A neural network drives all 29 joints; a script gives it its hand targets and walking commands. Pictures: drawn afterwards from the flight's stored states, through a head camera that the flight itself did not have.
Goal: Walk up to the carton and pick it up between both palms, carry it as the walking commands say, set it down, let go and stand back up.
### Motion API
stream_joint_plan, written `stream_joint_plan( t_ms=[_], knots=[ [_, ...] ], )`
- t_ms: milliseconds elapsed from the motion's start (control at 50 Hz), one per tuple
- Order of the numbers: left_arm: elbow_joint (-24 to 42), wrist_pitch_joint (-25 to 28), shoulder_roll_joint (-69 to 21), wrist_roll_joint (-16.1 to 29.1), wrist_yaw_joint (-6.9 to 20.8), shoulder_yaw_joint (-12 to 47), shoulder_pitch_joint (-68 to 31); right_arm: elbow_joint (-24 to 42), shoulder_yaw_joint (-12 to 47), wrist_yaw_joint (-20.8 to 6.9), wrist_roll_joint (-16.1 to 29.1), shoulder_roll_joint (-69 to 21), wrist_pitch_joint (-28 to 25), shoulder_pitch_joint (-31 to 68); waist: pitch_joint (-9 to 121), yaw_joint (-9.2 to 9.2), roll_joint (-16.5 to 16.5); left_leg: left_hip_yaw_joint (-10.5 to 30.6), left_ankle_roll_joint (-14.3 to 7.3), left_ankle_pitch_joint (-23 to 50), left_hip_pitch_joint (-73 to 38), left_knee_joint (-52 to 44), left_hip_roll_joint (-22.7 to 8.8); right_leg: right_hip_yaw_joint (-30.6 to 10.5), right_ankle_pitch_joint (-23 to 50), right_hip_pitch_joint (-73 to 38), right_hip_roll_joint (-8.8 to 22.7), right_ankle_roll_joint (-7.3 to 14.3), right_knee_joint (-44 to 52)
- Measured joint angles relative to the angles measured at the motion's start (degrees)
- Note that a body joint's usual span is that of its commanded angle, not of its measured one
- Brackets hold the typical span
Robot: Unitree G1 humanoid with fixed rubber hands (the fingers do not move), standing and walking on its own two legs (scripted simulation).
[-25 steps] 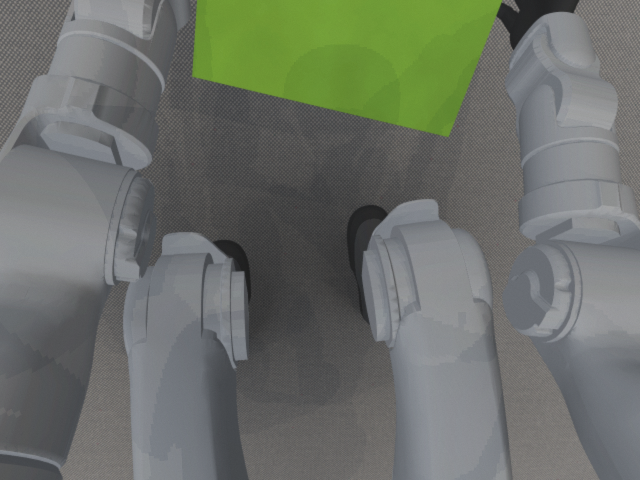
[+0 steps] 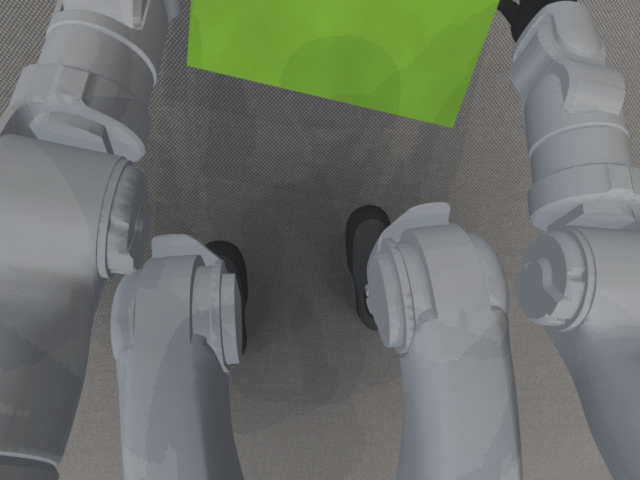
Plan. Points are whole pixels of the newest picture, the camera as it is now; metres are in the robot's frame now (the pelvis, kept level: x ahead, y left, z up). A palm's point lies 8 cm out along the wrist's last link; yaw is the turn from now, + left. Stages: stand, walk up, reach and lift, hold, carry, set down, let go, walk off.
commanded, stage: set down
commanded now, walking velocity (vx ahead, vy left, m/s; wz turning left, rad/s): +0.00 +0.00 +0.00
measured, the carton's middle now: out of the picture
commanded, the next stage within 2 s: none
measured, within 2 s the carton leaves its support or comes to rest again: rests again in 0.44 s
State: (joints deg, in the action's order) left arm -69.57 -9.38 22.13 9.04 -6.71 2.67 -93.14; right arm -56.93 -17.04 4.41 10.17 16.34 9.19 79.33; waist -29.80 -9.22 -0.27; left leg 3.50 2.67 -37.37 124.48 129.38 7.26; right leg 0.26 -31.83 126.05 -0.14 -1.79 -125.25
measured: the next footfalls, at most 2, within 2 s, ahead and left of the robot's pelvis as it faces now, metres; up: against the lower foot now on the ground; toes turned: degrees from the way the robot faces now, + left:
none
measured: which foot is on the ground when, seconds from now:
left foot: down 0.00-1.00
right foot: down 0.00-1.00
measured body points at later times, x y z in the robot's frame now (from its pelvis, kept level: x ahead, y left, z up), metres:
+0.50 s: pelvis +0.01 +0.00 -0.01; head +0.40 -0.02 +0.21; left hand +0.59 +0.07 -0.22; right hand +0.50 -0.26 -0.21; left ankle +0.10 +0.12 -0.33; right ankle +0.13 -0.12 -0.33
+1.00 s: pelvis +0.01 +0.00 -0.01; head +0.40 -0.01 +0.21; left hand +0.59 +0.07 -0.23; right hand +0.50 -0.27 -0.22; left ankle +0.10 +0.12 -0.33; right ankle +0.13 -0.12 -0.33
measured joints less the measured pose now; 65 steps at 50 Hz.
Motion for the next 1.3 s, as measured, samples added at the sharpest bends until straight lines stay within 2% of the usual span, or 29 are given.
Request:
stream_joint_plan(
  t_ms=[540,680,960,1100,1160,1300],
  knots=[
    [0.02,2.22,-1.25,-1.62,1.60,-2.26,2.06,-3.49,0.53,-2.65,0.08,1.53,-2.02,-0.20,2.97,0.14,-0.90,-1.03,-1.33,-2.37,2.43,2.02,-1.07,0.14,-2.30,2.43,1.26,0.23,-1.99],
    [0.94,2.55,-1.24,-1.86,1.61,-2.54,2.33,-4.30,1.16,-2.62,0.75,2.00,-2.35,0.26,2.55,0.32,-0.25,-1.08,-1.49,-2.95,2.38,2.48,-1.52,0.31,-2.64,2.53,1.27,0.38,-2.37],
    [1.49,3.90,-1.19,-0.43,1.21,-0.45,3.23,-7.41,1.99,-2.35,0.89,2.65,-4.81,1.19,1.83,0.46,-0.16,-1.41,-1.93,-2.70,2.45,3.24,-2.00,0.33,-2.32,2.47,1.50,0.21,-2.93],
    [5.20,4.15,-0.96,1.37,0.74,0.95,5.16,-9.31,1.74,-0.76,2.29,3.84,-7.32,1.78,-0.15,0.90,0.87,-1.45,-1.92,-1.96,1.72,3.08,-2.61,0.52,-1.20,1.91,1.40,0.46,-2.60],
    [5.37,2.98,-0.27,2.32,0.87,2.20,5.60,-9.17,1.49,0.26,3.53,4.27,-7.39,1.24,-0.06,1.07,0.96,-1.24,-1.89,-1.77,1.92,3.31,-2.90,0.91,-0.75,2.14,1.49,0.76,-2.61],
    [4.25,2.07,1.43,2.97,1.81,1.79,4.89,-9.90,2.41,0.52,4.88,5.62,-6.96,1.35,-0.05,1.16,1.39,-1.27,-1.80,-1.43,2.45,3.68,-3.65,1.50,0.00,3.03,2.08,1.77,-2.97]
  ],
)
